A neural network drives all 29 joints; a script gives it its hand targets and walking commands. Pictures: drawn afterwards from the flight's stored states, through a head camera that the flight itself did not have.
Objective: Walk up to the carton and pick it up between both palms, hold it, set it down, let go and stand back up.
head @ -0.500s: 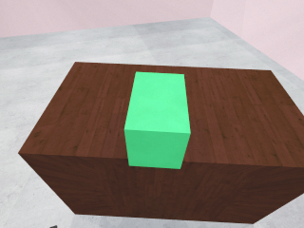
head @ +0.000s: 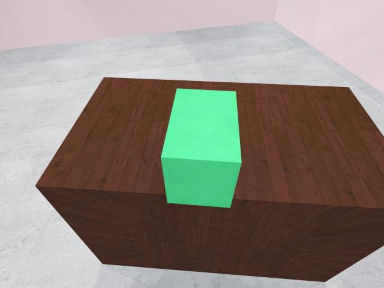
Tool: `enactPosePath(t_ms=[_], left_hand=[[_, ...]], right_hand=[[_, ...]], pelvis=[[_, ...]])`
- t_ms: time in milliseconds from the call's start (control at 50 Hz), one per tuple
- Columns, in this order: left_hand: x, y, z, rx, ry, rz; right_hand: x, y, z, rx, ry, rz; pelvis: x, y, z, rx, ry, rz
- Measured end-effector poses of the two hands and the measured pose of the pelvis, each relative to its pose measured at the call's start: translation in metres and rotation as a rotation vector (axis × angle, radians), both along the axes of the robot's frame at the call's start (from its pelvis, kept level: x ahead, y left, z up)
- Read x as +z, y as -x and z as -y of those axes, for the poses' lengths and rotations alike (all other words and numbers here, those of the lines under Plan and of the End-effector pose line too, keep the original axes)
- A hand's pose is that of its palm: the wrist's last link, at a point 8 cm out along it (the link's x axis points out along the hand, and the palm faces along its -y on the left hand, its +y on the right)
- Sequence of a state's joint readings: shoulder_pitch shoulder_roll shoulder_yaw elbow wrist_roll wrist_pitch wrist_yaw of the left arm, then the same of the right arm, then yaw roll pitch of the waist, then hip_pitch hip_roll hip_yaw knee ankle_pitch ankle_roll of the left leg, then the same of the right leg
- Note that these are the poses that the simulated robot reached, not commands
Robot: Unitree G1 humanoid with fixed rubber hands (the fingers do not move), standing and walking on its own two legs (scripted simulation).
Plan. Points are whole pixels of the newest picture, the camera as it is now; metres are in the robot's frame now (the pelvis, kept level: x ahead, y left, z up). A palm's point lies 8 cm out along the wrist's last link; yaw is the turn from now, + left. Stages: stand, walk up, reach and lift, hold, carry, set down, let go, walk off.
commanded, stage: stand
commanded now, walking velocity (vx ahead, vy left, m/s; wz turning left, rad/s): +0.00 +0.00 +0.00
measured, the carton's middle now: (202, 145) +0.47 +0.00 +0.01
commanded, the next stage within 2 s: none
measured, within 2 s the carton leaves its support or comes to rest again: neither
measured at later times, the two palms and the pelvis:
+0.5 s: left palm out of the picture +0.05 +0.29 -0.12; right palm out of the picture +0.06 -0.30 -0.12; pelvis -0.01 +0.00 +0.00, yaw +0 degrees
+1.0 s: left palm out of the picture +0.04 +0.29 -0.12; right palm out of the picture +0.07 -0.31 -0.12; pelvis +0.00 -0.01 +0.00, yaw +1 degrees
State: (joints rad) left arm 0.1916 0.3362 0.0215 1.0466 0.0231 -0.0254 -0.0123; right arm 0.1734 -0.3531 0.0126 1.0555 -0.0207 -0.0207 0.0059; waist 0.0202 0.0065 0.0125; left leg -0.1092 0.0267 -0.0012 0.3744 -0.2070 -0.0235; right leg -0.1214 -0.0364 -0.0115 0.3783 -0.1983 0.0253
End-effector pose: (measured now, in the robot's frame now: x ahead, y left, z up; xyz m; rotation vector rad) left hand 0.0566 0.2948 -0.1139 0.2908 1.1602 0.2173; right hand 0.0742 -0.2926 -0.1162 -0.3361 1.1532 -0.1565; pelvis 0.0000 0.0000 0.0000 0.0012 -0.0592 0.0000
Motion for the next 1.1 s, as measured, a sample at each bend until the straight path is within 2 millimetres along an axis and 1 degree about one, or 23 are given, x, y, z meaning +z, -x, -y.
enactPosePath(t_ms=[100, 160, 280, 380, 500, 580, 720, 960, 1100], left_hand=[[-0.002, 0.012, 0.001, 0.001, 0.0, -0.04], [-0.003, 0.016, 0.001, 0.003, 0.001, -0.05], [-0.005, 0.016, 0.003, 0.009, 0.004, -0.056], [-0.006, 0.014, 0.005, 0.008, 0.013, -0.058], [-0.003, 0.008, 0.003, 0.01, 0.002, -0.049], [-0.001, 0.007, 0.003, 0.013, -0.006, -0.04], [-0.002, 0.011, 0.003, 0.021, -0.008, -0.056], [-0.006, 0.017, 0.004, 0.028, -0.002, -0.099], [-0.005, 0.009, 0.005, 0.028, 0.003, -0.091]], right_hand=[[0.001, 0.005, 0.003, -0.007, 0.001, -0.009], [0.001, 0.009, 0.004, -0.01, 0.001, -0.017], [0.0, 0.019, 0.008, -0.015, 0.013, -0.055], [-0.001, 0.023, 0.011, -0.016, 0.022, -0.068], [-0.003, 0.018, 0.009, -0.011, 0.011, -0.06], [-0.003, 0.013, 0.01, -0.01, 0.006, -0.053], [-0.002, 0.005, 0.011, 0.0, 0.001, -0.043], [-0.002, 0.006, 0.014, -0.007, 0.014, -0.078], [-0.002, 0.0, 0.013, -0.01, 0.012, -0.078]], pelvis=[[0.001, 0.003, 0.001, 0.002, 0.005, -0.002], [0.001, 0.004, 0.002, 0.006, 0.004, -0.003], [0.001, 0.006, 0.003, 0.008, 0.005, -0.003], [0.001, 0.007, 0.004, 0.01, 0.004, -0.005], [0.0, 0.007, 0.005, 0.006, 0.001, -0.003], [0.001, 0.007, 0.006, 0.009, 0.0, -0.002], [0.001, 0.006, 0.008, 0.015, 0.003, -0.005], [0.001, 0.001, 0.008, 0.016, 0.003, -0.014], [0.002, -0.004, 0.007, 0.012, 0.004, -0.013]])
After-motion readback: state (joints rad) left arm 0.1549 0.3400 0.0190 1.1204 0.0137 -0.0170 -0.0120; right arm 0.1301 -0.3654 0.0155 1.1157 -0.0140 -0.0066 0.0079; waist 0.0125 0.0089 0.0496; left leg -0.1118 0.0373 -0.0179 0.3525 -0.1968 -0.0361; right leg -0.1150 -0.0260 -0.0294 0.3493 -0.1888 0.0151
